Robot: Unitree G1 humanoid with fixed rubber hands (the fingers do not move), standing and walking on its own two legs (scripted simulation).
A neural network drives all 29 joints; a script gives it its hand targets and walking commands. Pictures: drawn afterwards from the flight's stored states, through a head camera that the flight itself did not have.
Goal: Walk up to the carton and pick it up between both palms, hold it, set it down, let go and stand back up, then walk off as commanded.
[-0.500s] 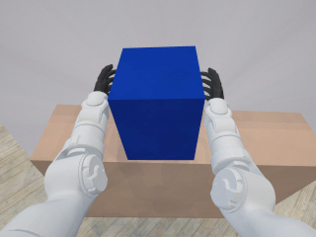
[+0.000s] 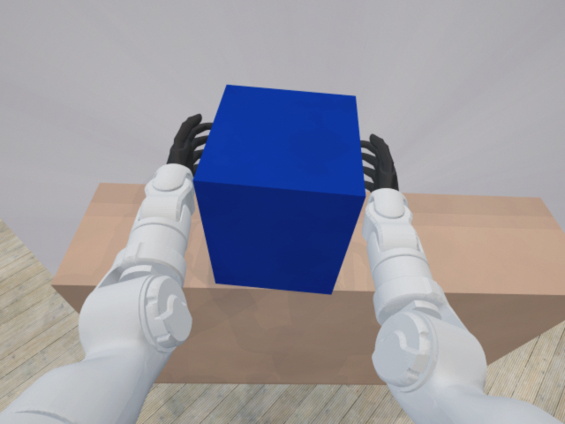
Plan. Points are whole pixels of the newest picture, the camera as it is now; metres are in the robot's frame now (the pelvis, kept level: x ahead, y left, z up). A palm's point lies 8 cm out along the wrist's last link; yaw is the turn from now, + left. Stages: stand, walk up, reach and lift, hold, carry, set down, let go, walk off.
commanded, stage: set down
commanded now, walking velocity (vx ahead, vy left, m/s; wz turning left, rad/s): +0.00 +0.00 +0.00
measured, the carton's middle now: (281, 195) +0.44 +0.01 +0.07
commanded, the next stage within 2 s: none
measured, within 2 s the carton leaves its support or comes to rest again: rests again in 1.32 s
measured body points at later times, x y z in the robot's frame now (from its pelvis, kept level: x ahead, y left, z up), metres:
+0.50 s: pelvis +0.00 +0.00 +0.00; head +0.02 +0.02 +0.45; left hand +0.46 +0.16 +0.12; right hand +0.42 -0.13 +0.11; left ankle +0.04 +0.09 -0.74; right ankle -0.04 -0.12 -0.74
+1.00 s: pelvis +0.01 +0.00 +0.00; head +0.05 +0.02 +0.45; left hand +0.47 +0.16 +0.10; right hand +0.42 -0.14 +0.08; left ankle +0.04 +0.09 -0.74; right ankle -0.04 -0.12 -0.74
